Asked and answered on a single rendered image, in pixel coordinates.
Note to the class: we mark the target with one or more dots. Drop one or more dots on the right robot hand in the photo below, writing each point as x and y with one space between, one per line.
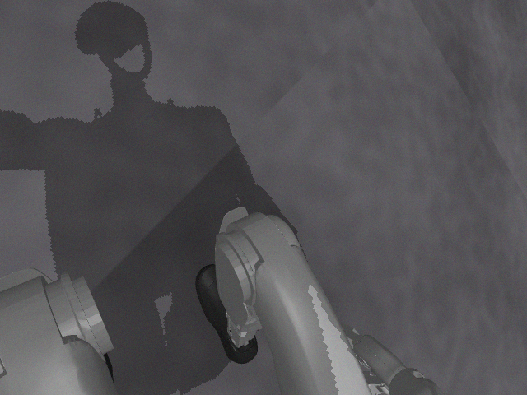
372 354

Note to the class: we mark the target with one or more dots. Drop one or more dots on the right robot foot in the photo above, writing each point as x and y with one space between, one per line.
215 312

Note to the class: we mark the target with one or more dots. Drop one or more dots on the right robot arm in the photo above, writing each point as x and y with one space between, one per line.
411 382

